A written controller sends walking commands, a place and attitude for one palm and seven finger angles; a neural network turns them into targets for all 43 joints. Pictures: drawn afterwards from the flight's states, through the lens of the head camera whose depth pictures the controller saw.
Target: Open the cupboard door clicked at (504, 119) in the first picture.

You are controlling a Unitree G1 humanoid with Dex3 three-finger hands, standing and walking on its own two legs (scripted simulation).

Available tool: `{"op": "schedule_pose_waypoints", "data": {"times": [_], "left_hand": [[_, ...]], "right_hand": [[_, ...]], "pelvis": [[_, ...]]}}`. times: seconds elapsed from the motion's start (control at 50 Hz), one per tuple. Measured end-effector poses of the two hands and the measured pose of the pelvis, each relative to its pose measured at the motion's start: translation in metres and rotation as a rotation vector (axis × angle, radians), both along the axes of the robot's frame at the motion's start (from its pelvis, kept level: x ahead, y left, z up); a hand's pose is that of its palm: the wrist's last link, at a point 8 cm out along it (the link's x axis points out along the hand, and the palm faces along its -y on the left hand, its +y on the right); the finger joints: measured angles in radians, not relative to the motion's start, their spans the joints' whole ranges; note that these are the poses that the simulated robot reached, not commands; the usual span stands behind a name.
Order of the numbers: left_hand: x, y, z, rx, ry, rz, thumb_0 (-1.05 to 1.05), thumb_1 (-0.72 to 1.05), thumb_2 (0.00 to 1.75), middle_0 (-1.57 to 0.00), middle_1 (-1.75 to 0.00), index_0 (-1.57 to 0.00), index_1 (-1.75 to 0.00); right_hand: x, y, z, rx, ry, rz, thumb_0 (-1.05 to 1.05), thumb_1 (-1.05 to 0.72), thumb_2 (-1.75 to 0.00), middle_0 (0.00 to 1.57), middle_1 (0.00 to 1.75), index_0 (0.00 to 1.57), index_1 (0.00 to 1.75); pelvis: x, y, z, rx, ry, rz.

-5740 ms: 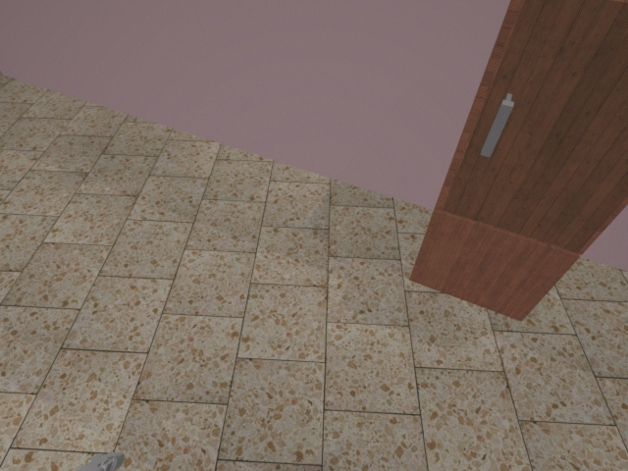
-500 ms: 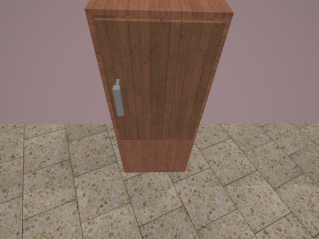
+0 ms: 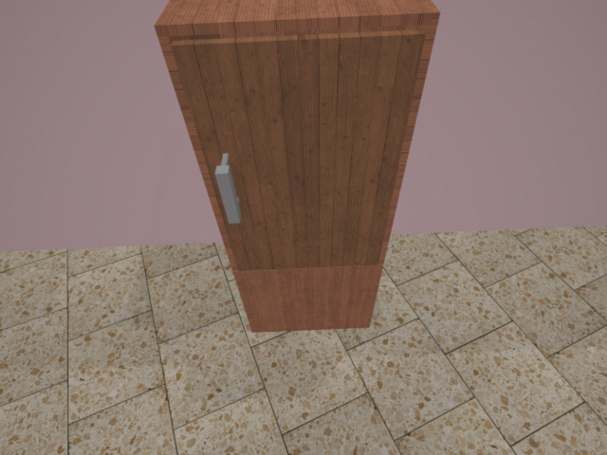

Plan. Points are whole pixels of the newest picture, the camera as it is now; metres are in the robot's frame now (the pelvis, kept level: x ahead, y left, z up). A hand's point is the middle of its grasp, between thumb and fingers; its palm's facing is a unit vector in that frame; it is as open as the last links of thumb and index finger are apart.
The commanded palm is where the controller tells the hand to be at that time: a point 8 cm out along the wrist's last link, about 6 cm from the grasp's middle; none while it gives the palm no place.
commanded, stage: look again from close up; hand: left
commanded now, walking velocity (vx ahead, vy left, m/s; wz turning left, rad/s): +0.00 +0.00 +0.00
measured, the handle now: (230, 188) +0.58 +0.19 -0.02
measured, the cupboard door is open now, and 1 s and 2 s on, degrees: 0 0 0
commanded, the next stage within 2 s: raise the hand with hooked fingers in 0.10 s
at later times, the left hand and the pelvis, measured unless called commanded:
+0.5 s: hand (188, 399) +0.19 +0.17 -0.01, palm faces +0.11 -0.99 -0.05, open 8.0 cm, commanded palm +0.13 +0.23 -0.06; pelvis -0.04 -0.04 -0.06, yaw +1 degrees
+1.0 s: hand (157, 406) +0.19 +0.22 -0.04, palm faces +0.08 -1.00 -0.05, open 10.8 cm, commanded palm +0.15 +0.26 -0.04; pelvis -0.06 -0.02 -0.08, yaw +1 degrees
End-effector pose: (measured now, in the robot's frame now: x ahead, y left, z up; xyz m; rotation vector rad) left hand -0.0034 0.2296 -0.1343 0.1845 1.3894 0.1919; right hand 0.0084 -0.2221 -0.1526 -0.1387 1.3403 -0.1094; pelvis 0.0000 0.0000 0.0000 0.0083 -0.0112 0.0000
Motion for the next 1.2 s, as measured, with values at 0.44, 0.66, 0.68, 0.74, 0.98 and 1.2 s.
{"op": "schedule_pose_waypoints", "data": {"times": [0.44,0.66,0.68,0.74,0.98,1.2], "left_hand": [[0.177,-0.013,0.133,-0.015,-1.308,-0.024,0.01,0.81,0.85,-0.21,-0.37,-0.21,-0.36],[0.116,0.011,0.061,-0.096,-1.298,-0.048,0.01,0.57,0.75,-0.23,-0.52,-0.23,-0.51],[0.115,0.012,0.062,-0.083,-1.31,-0.048,0.01,0.54,0.74,-0.23,-0.53,-0.23,-0.53],[0.123,0.015,0.071,-0.064,-1.367,-0.091,0.01,0.47,0.71,-0.24,-0.58,-0.23,-0.57],[0.167,0.035,0.093,-0.106,-1.294,-0.149,0.01,0.19,0.59,-0.26,-0.76,-0.26,-0.75],[0.168,0.054,0.097,-0.091,-1.338,-0.152,0.0,-0.06,0.48,-0.27,-0.92,-0.27,-0.92]], "right_hand": [[0.119,-0.069,0.043,-0.121,-0.64,0.07,0.01,-0.91,-0.9,0.2,0.3,0.2,0.3],[0.183,-0.064,0.034,-0.153,-0.9,0.23,0.01,-0.91,-0.9,0.2,0.3,0.2,0.3],[0.181,-0.059,0.028,-0.148,-0.887,0.241,0.01,-0.91,-0.9,0.2,0.3,0.2,0.3],[0.167,-0.043,0.008,-0.118,-0.818,0.254,0.01,-0.9,-0.9,0.2,0.3,0.2,0.3],[0.076,-0.014,-0.022,-0.04,-0.557,0.109,0.02,-0.9,-0.9,0.21,0.3,0.2,0.3],[0.082,-0.034,-0.002,-0.154,-0.564,0.142,0.02,-0.9,-0.9,0.21,0.3,0.2,0.3]], "pelvis": [[-0.024,-0.037,-0.03,0.013,0.167,0.023],[-0.053,-0.044,-0.097,-0.015,0.269,0.039],[-0.054,-0.044,-0.099,-0.023,0.271,0.042],[-0.057,-0.042,-0.104,-0.044,0.275,0.049],[-0.06,-0.021,-0.086,-0.048,0.284,0.03],[-0.056,-0.005,-0.082,-0.051,0.281,0.03]]}}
